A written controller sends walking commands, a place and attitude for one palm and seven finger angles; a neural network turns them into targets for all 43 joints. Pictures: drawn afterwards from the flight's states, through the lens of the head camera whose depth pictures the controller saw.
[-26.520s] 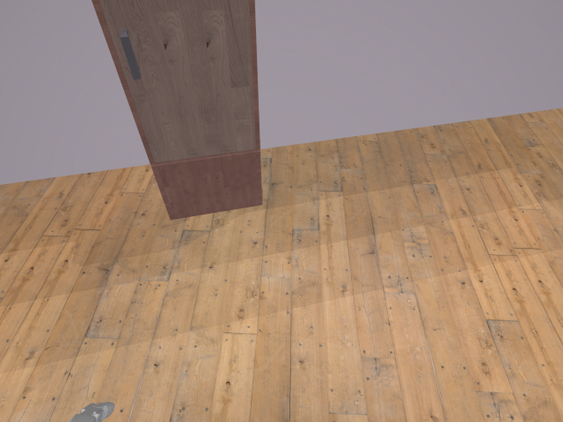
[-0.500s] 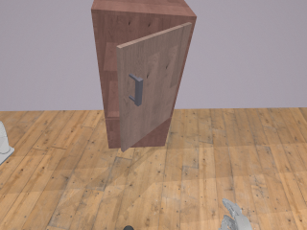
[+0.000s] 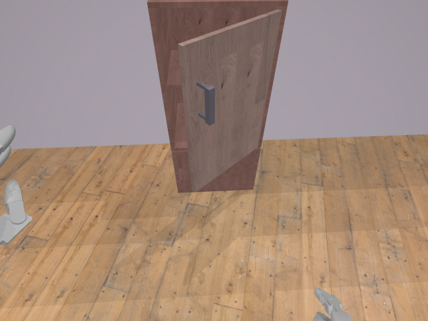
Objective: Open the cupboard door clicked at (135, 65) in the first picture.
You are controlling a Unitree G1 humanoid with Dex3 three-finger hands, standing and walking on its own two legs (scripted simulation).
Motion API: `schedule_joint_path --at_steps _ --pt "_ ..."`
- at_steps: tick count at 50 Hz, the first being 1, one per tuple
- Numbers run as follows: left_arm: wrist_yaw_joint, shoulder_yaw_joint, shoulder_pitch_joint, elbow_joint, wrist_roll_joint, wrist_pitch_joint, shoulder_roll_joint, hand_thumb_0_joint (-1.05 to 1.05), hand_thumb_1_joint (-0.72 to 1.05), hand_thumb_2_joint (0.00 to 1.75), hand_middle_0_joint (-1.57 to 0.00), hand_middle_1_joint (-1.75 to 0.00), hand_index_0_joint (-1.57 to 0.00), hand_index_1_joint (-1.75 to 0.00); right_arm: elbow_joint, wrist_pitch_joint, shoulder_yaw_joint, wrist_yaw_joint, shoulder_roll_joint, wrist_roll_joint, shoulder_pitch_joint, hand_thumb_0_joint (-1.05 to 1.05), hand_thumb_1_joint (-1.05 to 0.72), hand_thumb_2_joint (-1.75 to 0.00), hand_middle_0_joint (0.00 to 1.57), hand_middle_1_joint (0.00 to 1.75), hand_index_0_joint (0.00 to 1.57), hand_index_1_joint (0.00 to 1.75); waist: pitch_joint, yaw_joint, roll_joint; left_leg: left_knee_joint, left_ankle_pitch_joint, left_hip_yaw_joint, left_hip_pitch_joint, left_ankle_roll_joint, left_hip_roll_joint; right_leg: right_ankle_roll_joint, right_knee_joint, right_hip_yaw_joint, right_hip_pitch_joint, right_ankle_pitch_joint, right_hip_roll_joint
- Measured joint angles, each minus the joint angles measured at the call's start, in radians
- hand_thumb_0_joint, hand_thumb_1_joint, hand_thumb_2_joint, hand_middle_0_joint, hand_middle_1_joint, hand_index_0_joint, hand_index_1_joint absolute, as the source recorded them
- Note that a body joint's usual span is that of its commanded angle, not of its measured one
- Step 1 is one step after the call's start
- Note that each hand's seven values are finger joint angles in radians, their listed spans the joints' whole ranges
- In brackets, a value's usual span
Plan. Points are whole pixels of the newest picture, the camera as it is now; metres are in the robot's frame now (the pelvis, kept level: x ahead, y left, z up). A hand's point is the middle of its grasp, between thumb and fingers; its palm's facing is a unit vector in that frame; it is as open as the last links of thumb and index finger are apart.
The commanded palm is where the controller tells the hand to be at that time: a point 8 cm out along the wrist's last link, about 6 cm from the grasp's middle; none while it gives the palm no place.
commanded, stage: stop stepping back and stand still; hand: left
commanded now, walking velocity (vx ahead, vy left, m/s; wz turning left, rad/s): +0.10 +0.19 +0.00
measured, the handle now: (205, 103) +0.68 +0.04 +0.05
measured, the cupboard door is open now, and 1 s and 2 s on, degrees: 40 40 40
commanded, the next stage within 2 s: let the arm hang, fingers relaxed in 0.98 s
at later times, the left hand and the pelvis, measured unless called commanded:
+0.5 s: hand (9, 205) +0.23 +0.28 +0.19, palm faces +0.43 -0.75 -0.50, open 7.4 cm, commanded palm +0.16 +0.32 +0.20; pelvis +0.03 +0.02 +0.02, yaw +2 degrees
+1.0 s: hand out of the picture +0.23 +0.31 +0.18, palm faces +0.38 -0.78 -0.50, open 7.4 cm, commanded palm +0.17 +0.35 +0.20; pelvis +0.04 +0.05 +0.03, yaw +1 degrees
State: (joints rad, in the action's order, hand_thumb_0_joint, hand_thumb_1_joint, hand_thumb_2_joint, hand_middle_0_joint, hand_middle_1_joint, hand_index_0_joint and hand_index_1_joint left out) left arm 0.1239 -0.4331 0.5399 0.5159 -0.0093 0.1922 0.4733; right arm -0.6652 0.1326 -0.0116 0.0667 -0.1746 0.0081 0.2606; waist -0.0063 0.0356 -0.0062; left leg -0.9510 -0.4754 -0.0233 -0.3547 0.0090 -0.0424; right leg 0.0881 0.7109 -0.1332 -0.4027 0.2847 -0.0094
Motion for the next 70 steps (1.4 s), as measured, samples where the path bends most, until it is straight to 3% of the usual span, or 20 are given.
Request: schedule_joint_path --at_steps 3,5,10,13,16,20,26,35,54,56,58,60,63,68,70 --pt "-0.012 -0.003 0.001 -0.023 -0.007 0.017 -0.036 0.01 0.89 0.9 -0.22 -0.3 -0.21 -0.3 -0.047 -0.027 0.009 -0.004 -0.016 0.0 -0.021 0.01 -0.9 -0.9 0.2 0.3 0.2 0.3 -0.006 -0.027 0.012 -0.223 0.076 0.016 -0.123 0.002 0.018 0.021 -0.057 0.0 0.016 -0.027 -0.009" --pt "-0.011 -0.011 0.015 -0.048 -0.013 0.019 -0.057 0.01 0.88 0.9 -0.22 -0.3 -0.21 -0.3 -0.048 -0.031 0.014 0.0 -0.024 -0.001 -0.015 0.01 -0.9 -0.9 0.2 0.3 0.2 0.3 0.006 -0.031 0.015 -0.205 0.138 0.048 -0.151 -0.001 0.016 0.015 -0.126 0.003 0.036 -0.062 -0.008" --pt "0.012 0.003 0.02 -0.069 -0.016 0.013 -0.075 0.01 0.89 0.9 -0.22 -0.3 -0.21 -0.3 -0.02 0.008 0.013 0.027 -0.041 0.004 0.022 0.01 -0.91 -0.9 0.2 0.3 0.2 0.3 0.023 -0.038 -0.011 0.201 0.129 0.119 -0.016 0.022 0.023 0.003 -0.235 0.003 0.085 -0.109 0.014" --pt "0.025 0.027 0.014 -0.051 -0.013 0.014 -0.093 0.01 0.89 0.9 -0.22 -0.3 -0.21 -0.3 0.011 0.031 0.019 0.037 -0.074 0.012 0.03 0.01 -0.9 -0.9 0.2 0.3 0.2 0.3 0.027 -0.037 0.019 0.442 0.146 0.087 0.096 0.036 0.016 -0.015 -0.204 -0.013 0.078 -0.081 0.0" --pt "0.029 0.04 -0.026 -0.07 -0.006 0.014 -0.09 0.01 0.89 0.9 -0.22 -0.3 -0.21 -0.3 0.015 0.023 0.026 0.034 -0.07 0.002 0.007 0.01 -0.91 -0.9 0.2 0.3 0.2 0.3 0.003 -0.035 0.005 0.436 0.224 0.083 0.11 0.005 0.034 -0.056 -0.16 0.014 0.086 -0.053 0.008" --pt "0.024 0.025 -0.025 -0.09 -0.003 0.008 -0.085 0.01 0.89 0.9 -0.22 -0.3 -0.21 -0.3 0.022 0.014 0.016 0.021 -0.055 -0.005 -0.026 0.01 -0.91 -0.9 0.2 0.3 0.2 0.3 0.005 -0.036 0.014 0.441 0.203 0.089 0.128 -0.009 0.033 -0.017 -0.176 0.024 0.105 -0.051 0.002" --pt "0.019 0.042 -0.007 -0.072 -0.018 0.001 -0.081 0.01 0.89 0.9 -0.22 -0.3 -0.21 -0.3 0.032 0.011 0.014 0.003 -0.045 -0.015 -0.061 0.01 -0.91 -0.9 0.2 0.3 0.2 0.3 -0.007 -0.033 0.045 0.422 0.18 0.071 0.119 -0.009 0.022 -0.02 -0.213 0.016 0.125 -0.058 -0.013" --pt "0.015 0.044 0.02 -0.071 -0.025 -0.018 -0.07 0.01 0.89 0.9 -0.22 -0.3 -0.21 -0.3 0.05 -0.006 0.0 0.012 -0.036 -0.011 -0.067 0.01 -0.91 -0.9 0.2 0.3 0.2 0.3 -0.029 -0.042 0.026 0.503 0.206 0.094 0.175 0.013 0.05 -0.048 -0.245 0.041 0.153 -0.065 0.009" --pt "0.015 0.045 0.027 -0.07 -0.031 -0.018 -0.077 0.01 0.89 0.9 -0.22 -0.3 -0.21 -0.3 0.057 -0.024 0.009 0.017 -0.049 -0.011 -0.062 0.01 -0.91 -0.9 0.2 0.3 0.2 0.3 -0.032 -0.041 0.022 0.527 0.23 0.102 0.168 0.039 0.063 -0.072 -0.304 0.049 0.161 -0.114 0.02" --pt "-0.018 0.112 -0.052 -0.223 -0.007 0.004 -0.063 0.01 0.89 0.9 -0.21 -0.3 -0.21 -0.3 -0.001 0.014 0.023 -0.024 -0.071 -0.016 -0.07 0.01 -0.9 -0.9 0.2 0.3 0.2 0.3 -0.014 -0.042 0.037 0.49 0.224 0.088 0.126 0.044 0.073 -0.075 -0.263 0.037 0.125 -0.101 0.034" --pt "-0.064 0.199 -0.159 -0.459 0.015 -0.075 -0.074 0.0 0.9 0.9 -0.21 -0.3 -0.2 -0.3 -0.06 -0.022 0.022 -0.056 -0.106 -0.012 -0.095 0.01 -0.9 -0.9 0.2 0.3 0.2 0.3 0.002 -0.04 0.056 0.455 0.215 0.083 0.092 0.053 0.092 -0.077 -0.196 0.04 0.08 -0.063 0.051" --pt "-0.09 0.27 -0.236 -0.705 0.027 -0.16 -0.109 0.0 0.9 0.9 -0.21 -0.3 -0.2 -0.3 -0.104 -0.06 0.019 -0.067 -0.123 -0.001 -0.117 0.01 -0.9 -0.9 0.2 0.3 0.2 0.3 0.006 -0.022 0.063 0.431 0.209 0.082 0.072 0.061 0.112 -0.074 -0.124 0.077 0.04 -0.013 0.053" --pt "-0.113 0.358 -0.288 -1.005 0.039 -0.229 -0.176 0.0 0.91 0.9 -0.2 -0.3 -0.2 -0.3 -0.156 -0.089 0.013 -0.071 -0.124 0.011 -0.117 0.01 -0.91 -0.9 0.2 0.3 0.2 0.3 -0.012 -0.001 0.055 0.407 0.201 0.081 0.074 0.062 0.127 -0.07 -0.089 0.11 0.035 -0.04 0.049" --pt "-0.135 0.463 -0.273 -1.308 0.034 -0.248 -0.282 0.01 0.91 0.9 -0.2 -0.3 -0.2 -0.3 -0.251 -0.132 0.003 -0.074 -0.102 0.012 -0.077 0.01 -0.91 -0.9 0.2 0.3 0.2 0.3 -0.051 -0.001 0.023 0.429 0.211 0.067 0.105 0.043 0.103 -0.059 -0.143 0.095 0.084 -0.043 0.023" --pt "-0.119 0.457 -0.271 -1.386 0.025 -0.241 -0.299 0.0 0.94 0.89 -0.21 -0.3 -0.2 -0.3 -0.291 -0.142 0.0 -0.07 -0.088 0.013 -0.058 0.0 -0.91 -0.9 0.2 0.3 0.2 0.3 -0.069 -0.009 0.006 0.45 0.225 0.059 0.115 0.038 0.094 -0.054 -0.178 0.087 0.101 -0.064 0.015"
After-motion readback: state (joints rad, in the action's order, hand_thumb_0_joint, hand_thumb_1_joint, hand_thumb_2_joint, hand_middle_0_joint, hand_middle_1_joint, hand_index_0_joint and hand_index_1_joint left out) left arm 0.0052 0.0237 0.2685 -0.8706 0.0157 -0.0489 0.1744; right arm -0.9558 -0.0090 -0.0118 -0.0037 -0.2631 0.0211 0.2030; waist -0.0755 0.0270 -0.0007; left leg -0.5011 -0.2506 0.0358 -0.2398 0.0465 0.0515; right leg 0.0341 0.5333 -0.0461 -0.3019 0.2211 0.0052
